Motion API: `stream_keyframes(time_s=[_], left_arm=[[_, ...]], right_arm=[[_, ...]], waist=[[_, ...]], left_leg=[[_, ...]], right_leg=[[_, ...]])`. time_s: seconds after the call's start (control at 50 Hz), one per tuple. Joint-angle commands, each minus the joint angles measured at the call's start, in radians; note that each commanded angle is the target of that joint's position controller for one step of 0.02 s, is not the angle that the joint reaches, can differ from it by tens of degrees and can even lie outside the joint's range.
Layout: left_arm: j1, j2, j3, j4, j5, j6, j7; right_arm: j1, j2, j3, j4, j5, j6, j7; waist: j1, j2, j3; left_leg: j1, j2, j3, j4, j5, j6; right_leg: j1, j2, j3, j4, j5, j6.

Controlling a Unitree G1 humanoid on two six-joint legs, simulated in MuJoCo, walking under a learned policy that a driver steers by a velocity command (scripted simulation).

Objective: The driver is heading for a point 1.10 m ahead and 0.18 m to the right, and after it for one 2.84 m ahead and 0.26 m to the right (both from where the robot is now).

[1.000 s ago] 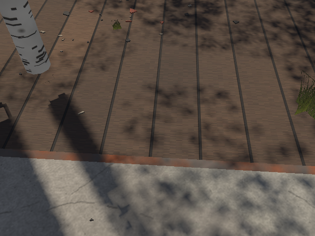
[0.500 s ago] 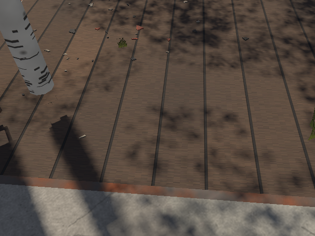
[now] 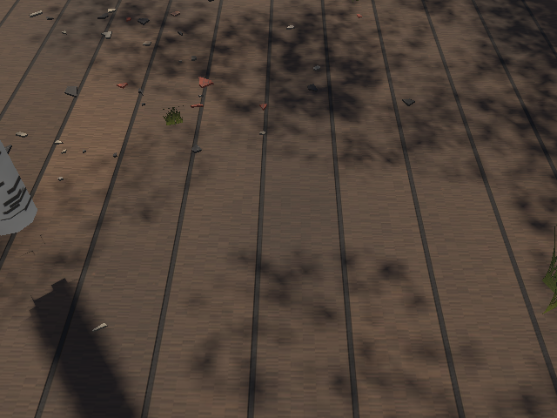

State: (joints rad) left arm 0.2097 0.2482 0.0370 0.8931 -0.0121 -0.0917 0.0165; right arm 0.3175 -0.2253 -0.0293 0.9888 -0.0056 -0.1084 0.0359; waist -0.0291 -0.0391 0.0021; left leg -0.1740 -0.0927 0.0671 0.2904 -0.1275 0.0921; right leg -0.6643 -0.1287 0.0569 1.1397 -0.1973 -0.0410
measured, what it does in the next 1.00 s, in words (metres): walks ahead: right foot, then left foot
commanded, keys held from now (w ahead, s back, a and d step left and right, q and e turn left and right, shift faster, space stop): w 1.00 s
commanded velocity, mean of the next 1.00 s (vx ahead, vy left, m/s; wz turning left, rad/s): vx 0.50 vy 0.00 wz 0.00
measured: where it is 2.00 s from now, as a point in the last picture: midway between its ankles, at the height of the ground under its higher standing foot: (307, 231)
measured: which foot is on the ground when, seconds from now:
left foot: down 0.00-0.32, up 0.34-0.84, down 0.86-1.00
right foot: up 0.00-0.28, down 0.30-0.88, up 0.90-1.00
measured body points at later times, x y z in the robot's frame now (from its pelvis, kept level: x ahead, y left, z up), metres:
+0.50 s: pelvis +0.28 -0.08 +0.00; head +0.29 -0.10 +0.45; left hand +0.33 +0.18 -0.12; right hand +0.37 -0.35 -0.14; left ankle +0.29 +0.08 -0.66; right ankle +0.30 -0.16 -0.74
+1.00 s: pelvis +0.55 -0.01 -0.01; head +0.58 +0.00 +0.44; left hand +0.59 +0.25 -0.15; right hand +0.66 -0.28 -0.13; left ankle +0.61 +0.07 -0.74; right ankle +0.47 -0.17 -0.65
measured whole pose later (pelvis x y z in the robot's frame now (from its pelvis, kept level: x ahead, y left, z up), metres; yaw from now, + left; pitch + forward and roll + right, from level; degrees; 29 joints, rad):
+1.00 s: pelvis +0.55 -0.01 -0.01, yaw +1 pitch +1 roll +0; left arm 0.29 0.26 0.05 0.96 -0.02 -0.10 0.00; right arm 0.18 -0.24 -0.05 0.91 0.00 -0.10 0.03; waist 0.00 -0.03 0.02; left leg -0.34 -0.03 0.06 0.46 -0.15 0.07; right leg -0.44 -0.06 0.03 1.19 -0.35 -0.05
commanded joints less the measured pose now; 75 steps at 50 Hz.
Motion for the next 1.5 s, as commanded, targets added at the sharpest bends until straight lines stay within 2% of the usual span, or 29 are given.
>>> stream_keyframes(time_s=[0.02, 0.2, 0.24, 0.28, 0.3, 0.32, 0.34, 0.36, 0.42, 0.52, 0.74, 0.8, 0.84, 0.86, 0.88, 0.9, 0.92, 0.96, 0.98, 1.02, 1.1, 1.2, 1.32, 1.38, 1.42, 1.44, 1.46, 1.48, 1.5], left_arm=[[0.034, 0.047, 0.014, -0.042, 0.013, 0.003, 0.007], [-0.251, 0.043, 0.003, -0.135, -0.01, -0.018, -0.037], [-0.228, 0.065, 0.01, -0.141, -0.01, -0.027, -0.047], [-0.046, 0.118, 0.04, -0.092, -0.008, -0.034, -0.046], [0.158, 0.19, 0.068, -0.04, -0.002, -0.036, -0.038], [0.294, 0.306, 0.097, -0.013, 0.015, -0.027, -0.036], [0.31, 0.23, 0.075, -0.008, 0.012, -0.026, -0.04], [0.218, 0.167, 0.054, -0.024, 0.007, -0.028, -0.039], [0.018, 0.074, 0.022, -0.06, 0.014, -0.027, -0.049], [0.09, 0.11, 0.033, -0.004, 0.018, -0.033, -0.04], [0.244, 0.136, 0.041, 0.081, -0.003, 0.002, -0.007], [0.221, 0.154, 0.051, 0.085, -0.006, 0.015, -0.001], [0.18, 0.153, 0.049, 0.075, -0.002, 0.025, -0.001], [0.174, 0.126, 0.035, 0.058, 0.009, 0.026, -0.002], [0.292, 0.011, 0.001, 0.047, 0.013, 0.007, -0.015], [0.284, 0.026, 0.0, 0.063, 0.0, -0.022, -0.021], [0.189, 0.117, 0.025, 0.034, -0.029, -0.038, -0.026], [0.076, 0.123, 0.033, 0.005, -0.021, -0.038, -0.012], [0.089, 0.109, 0.04, 0.009, -0.01, -0.023, -0.005], [0.132, 0.059, 0.037, 0.02, -0.005, 0.004, -0.002], [0.014, 0.067, 0.045, -0.024, 0.007, 0.016, 0.003], [-0.125, 0.038, 0.034, -0.061, -0.005, 0.011, -0.02], [-0.261, 0.033, 0.021, -0.136, -0.013, 0.01, -0.056], [-0.228, 0.061, 0.032, -0.159, -0.01, 0.009, -0.076], [-0.014, 0.128, 0.072, -0.116, -0.008, 0.013, -0.075], [0.159, 0.209, 0.107, -0.08, -0.007, 0.018, -0.062], [0.218, 0.317, 0.128, -0.076, -0.009, 0.018, -0.052], [0.247, 0.246, 0.104, -0.082, -0.006, 0.015, -0.05], [0.204, 0.19, 0.09, -0.085, 0.001, 0.011, -0.045]], right_arm=[[-0.04, -0.132, -0.021, -0.054, 0.001, -0.018, -0.02], [0.115, -0.17, -0.032, -0.004, 0.027, 0.016, -0.038], [0.106, -0.182, -0.038, -0.002, 0.027, 0.027, -0.041], [0.068, -0.178, -0.035, -0.012, 0.022, 0.038, -0.041], [0.058, -0.139, -0.018, -0.033, 0.008, 0.038, -0.04], [0.161, -0.023, 0.018, -0.051, 0.004, 0.017, -0.03], [0.163, -0.056, 0.014, -0.035, 0.02, -0.012, -0.025], [0.07, -0.155, -0.012, -0.061, 0.047, -0.026, -0.021], [-0.025, -0.135, -0.025, -0.083, 0.025, -0.008, -0.036], [-0.059, -0.09, -0.029, -0.102, 0.013, 0.03, -0.043], [-0.404, -0.07, -0.017, -0.215, 0.026, 0.009, -0.004], [-0.374, -0.097, -0.025, -0.221, 0.027, -0.001, 0.01], [-0.171, -0.154, -0.059, -0.162, 0.024, -0.004, 0.004], [0.02, -0.215, -0.084, -0.111, 0.018, -0.003, -0.005], [0.156, -0.317, -0.109, -0.084, 0.0, 0.004, -0.011], [0.153, -0.251, -0.086, -0.082, 0.009, 0.006, -0.009], [0.065, -0.196, -0.068, -0.094, 0.018, 0.004, -0.009], [-0.098, -0.125, -0.046, -0.127, 0.01, 0.002, -0.005], [-0.13, -0.099, -0.037, -0.127, 0.0, -0.002, -0.002], [-0.118, -0.096, -0.037, -0.108, -0.002, -0.007, 0.001], [-0.043, -0.146, -0.047, -0.072, 0.0, -0.007, -0.023], [0.008, -0.157, -0.047, -0.048, 0.001, -0.001, -0.043], [0.072, -0.165, -0.054, -0.006, 0.007, 0.021, -0.049], [0.026, -0.198, -0.064, -0.023, 0.013, 0.039, -0.058], [-0.009, -0.212, -0.067, -0.043, 0.013, 0.055, -0.068], [-0.008, -0.201, -0.059, -0.067, 0.007, 0.052, -0.072], [0.084, -0.055, -0.011, -0.11, -0.023, 0.02, -0.05], [0.035, -0.108, -0.017, -0.114, 0.009, -0.028, -0.032], [-0.066, -0.168, -0.034, -0.146, 0.044, -0.055, -0.023]], waist=[[0.046, 0.076, 0.055], [-0.049, 0.09, 0.082], [-0.022, 0.104, 0.068], [0.08, 0.107, -0.034], [0.158, 0.056, -0.178], [0.143, -0.193, -0.327], [0.148, -0.223, -0.393], [0.13, -0.151, -0.243], [0.038, -0.031, -0.056], [0.011, -0.016, 0.004], [0.1, -0.021, 0.097], [0.061, -0.038, 0.067], [-0.048, -0.048, -0.055], [-0.119, -0.001, -0.187], [-0.092, 0.236, -0.345], [-0.093, 0.284, -0.413], [-0.08, 0.227, -0.257], [-0.018, 0.09, -0.081], [0.02, 0.106, -0.051], [0.049, 0.126, -0.034], [0.036, 0.09, 0.018], [-0.01, 0.095, 0.041], [-0.052, 0.08, 0.093], [-0.008, 0.117, 0.05], [0.111, 0.122, -0.08], [0.179, 0.051, -0.178], [0.102, -0.207, -0.29], [0.137, -0.16, -0.396], [0.149, -0.114, -0.262]], left_leg=[[-0.107, 0.278, -0.206, -0.206, 0.072, 0.171], [0.147, 0.327, -0.178, -0.118, 0.062, 0.113], [0.191, 0.351, -0.192, -0.063, 0.115, 0.097], [0.174, 0.297, -0.142, 0.15, 0.397, 0.061], [0.033, 0.236, -0.086, 0.42, 0.369, 0.026], [-0.394, 0.068, -0.011, 0.834, -0.008, -0.056], [-0.542, 0.042, -0.166, 1.0, -0.419, -0.047], [-0.628, 0.107, -0.186, 1.061, -0.363, -0.023], [-0.508, 0.229, -0.142, 0.903, -0.142, -0.026], [-0.528, 0.24, -0.121, 0.745, 0.007, -0.062], [-0.556, 0.184, -0.08, 0.269, 0.183, -0.046], [-0.458, 0.155, -0.058, 0.228, 0.077, -0.01], [-0.156, 0.084, 0.001, 0.206, 0.06, 0.029], [0.148, 0.167, -0.093, 0.241, 0.086, 0.077], [0.559, 0.431, -0.547, 0.186, -0.056, 0.24], [0.599, 0.493, -0.818, 0.024, -0.136, 0.269], [0.473, 0.459, -0.682, 0.009, -0.168, 0.209], [0.154, 0.382, -0.431, -0.049, -0.04, 0.151], [0.054, 0.342, -0.356, -0.082, 0.005, 0.13], [-0.034, 0.311, -0.283, -0.134, 0.054, 0.137], [-0.007, 0.309, -0.214, -0.174, 0.167, 0.149], [0.061, 0.289, -0.086, -0.192, 0.168, 0.095], [0.275, 0.362, -0.012, -0.131, 0.243, 0.074], [0.313, 0.373, 0.037, 0.009, 0.6, 0.043], [0.257, 0.329, 0.094, 0.312, 0.853, 0.001], [0.038, 0.287, 0.104, 0.595, 0.654, -0.038], [-0.426, 0.082, 0.061, 0.988, -0.162, -0.107], [-0.579, 0.04, -0.144, 1.136, -0.427, -0.093], [-0.665, 0.105, -0.174, 1.137, -0.354, -0.064]], right_leg=[[-0.021, -0.042, 0.001, -0.14, 0.161, 0.027], [0.007, 0.033, -0.043, -0.583, 0.217, 0.016], [0.064, 0.05, -0.052, -0.624, 0.135, -0.012], [0.32, 0.109, -0.1, -0.666, 0.099, -0.053], [0.615, 0.025, -0.008, -0.637, 0.124, -0.108], [1.028, -0.228, 0.426, -0.693, 0.016, -0.265], [1.075, -0.283, 0.689, -0.834, -0.065, -0.302], [0.953, -0.25, 0.55, -0.841, -0.07, -0.244], [0.581, -0.125, 0.223, -0.934, 0.116, -0.172], [0.516, -0.089, 0.086, -1.006, 0.31, -0.19], [0.715, -0.12, 0.013, -0.986, 0.252, -0.149], [0.768, -0.143, 0.011, -0.904, 0.4, -0.127], [0.726, -0.085, -0.038, -0.672, 0.696, -0.093], [0.558, -0.03, -0.076, -0.416, 0.585, -0.059], [0.136, 0.14, -0.109, 0.004, 0.127, 0.018], [-0.01, 0.185, 0.047, 0.173, -0.363, 0.011], [-0.103, 0.119, 0.066, 0.237, -0.321, -0.01], [-0.051, 0.02, 0.012, 0.132, -0.145, -0.019], [0.017, -0.012, 0.018, 0.073, -0.096, -0.019], [0.087, -0.025, 0.008, 0.02, -0.056, -0.011], [-0.035, -0.035, 0.0, -0.157, 0.106, 0.024], [-0.031, 0.002, -0.029, -0.413, 0.324, 0.017], [-0.102, 0.039, -0.045, -0.537, 0.233, -0.023], [0.019, 0.095, -0.122, -0.548, 0.09, -0.065], [0.326, 0.182, -0.176, -0.591, 0.085, -0.112], [0.632, 0.104, -0.013, -0.612, 0.109, -0.168], [1.017, -0.161, 0.527, -0.679, 0.019, -0.359], [1.112, -0.227, 0.779, -0.83, -0.045, -0.403], [1.031, -0.18, 0.618, -0.832, 0.009, -0.335]])
Keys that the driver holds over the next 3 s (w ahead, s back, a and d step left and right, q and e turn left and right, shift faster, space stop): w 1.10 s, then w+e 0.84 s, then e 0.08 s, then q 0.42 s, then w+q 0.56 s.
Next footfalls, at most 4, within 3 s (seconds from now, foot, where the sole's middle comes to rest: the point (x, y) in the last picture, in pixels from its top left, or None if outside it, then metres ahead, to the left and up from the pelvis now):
0.30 right None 0.34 -0.17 -0.78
0.86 left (252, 366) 0.65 0.07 -0.78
1.44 right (335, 265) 0.96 -0.17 -0.78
1.92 left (288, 189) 1.27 -0.04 -0.78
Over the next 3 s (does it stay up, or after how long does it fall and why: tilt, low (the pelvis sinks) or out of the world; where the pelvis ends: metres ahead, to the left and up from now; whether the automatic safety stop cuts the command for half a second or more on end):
stays up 1.37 -0.14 0.00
